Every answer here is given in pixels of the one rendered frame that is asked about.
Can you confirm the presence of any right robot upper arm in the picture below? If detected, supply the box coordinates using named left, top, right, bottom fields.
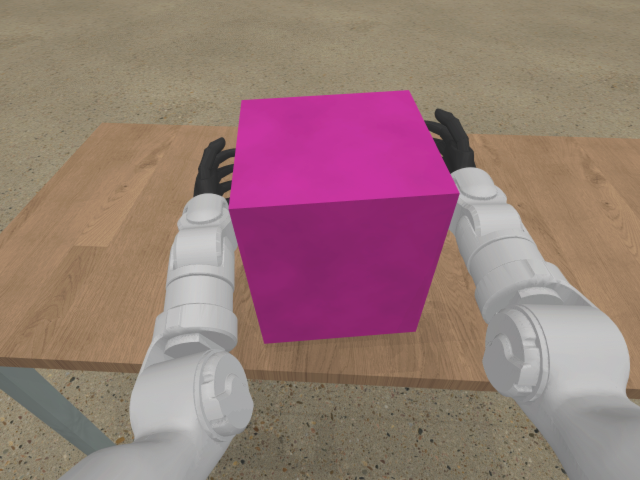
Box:
left=482, top=304, right=640, bottom=480

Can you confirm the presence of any table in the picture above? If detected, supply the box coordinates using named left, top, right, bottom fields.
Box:
left=0, top=123, right=640, bottom=456

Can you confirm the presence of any right robot forearm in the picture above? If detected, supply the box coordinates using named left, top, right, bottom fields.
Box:
left=449, top=167, right=630, bottom=382

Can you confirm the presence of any carton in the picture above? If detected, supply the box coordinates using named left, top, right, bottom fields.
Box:
left=229, top=90, right=460, bottom=344

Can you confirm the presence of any left robot upper arm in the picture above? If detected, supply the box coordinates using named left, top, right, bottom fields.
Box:
left=58, top=349, right=254, bottom=480

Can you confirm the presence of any robot left hand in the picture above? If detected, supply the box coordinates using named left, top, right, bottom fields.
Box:
left=193, top=137, right=236, bottom=205

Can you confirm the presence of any left robot forearm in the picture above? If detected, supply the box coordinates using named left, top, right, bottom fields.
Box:
left=129, top=193, right=238, bottom=433

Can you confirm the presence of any robot right hand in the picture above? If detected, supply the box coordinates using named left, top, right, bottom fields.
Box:
left=424, top=109, right=476, bottom=174

